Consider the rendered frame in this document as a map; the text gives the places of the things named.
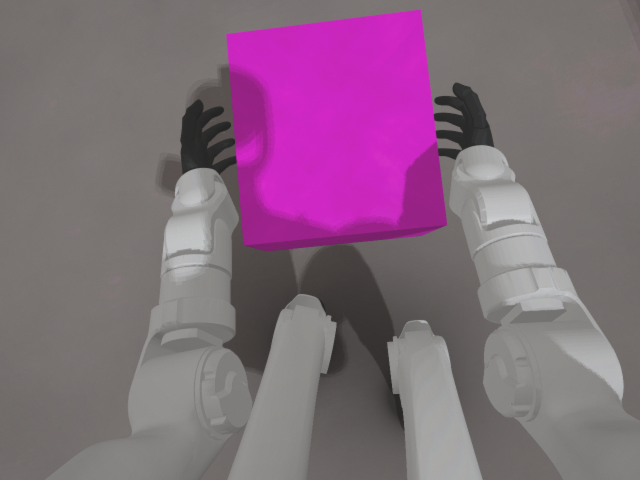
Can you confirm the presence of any right robot forearm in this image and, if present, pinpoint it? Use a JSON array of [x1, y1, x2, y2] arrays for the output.
[[449, 145, 624, 397]]

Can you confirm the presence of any right robot upper arm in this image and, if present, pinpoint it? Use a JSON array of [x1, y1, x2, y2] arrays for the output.
[[483, 320, 640, 480]]

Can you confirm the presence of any right robot hand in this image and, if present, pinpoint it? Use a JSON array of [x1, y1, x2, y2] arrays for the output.
[[434, 83, 494, 160]]

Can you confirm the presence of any left robot hand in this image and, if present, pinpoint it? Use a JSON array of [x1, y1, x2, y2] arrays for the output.
[[180, 99, 237, 175]]

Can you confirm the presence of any left robot forearm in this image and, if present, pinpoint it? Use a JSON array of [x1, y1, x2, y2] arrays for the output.
[[128, 168, 239, 426]]

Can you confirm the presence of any robot right thigh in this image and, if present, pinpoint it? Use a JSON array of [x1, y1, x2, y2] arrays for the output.
[[387, 330, 483, 480]]

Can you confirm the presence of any left robot upper arm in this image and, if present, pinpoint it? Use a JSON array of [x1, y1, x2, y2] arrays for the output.
[[45, 346, 252, 480]]

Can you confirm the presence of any carton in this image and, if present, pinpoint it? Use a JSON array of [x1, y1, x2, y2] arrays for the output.
[[226, 10, 447, 251]]

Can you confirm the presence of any robot left shin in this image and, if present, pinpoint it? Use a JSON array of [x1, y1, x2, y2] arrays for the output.
[[271, 294, 326, 345]]

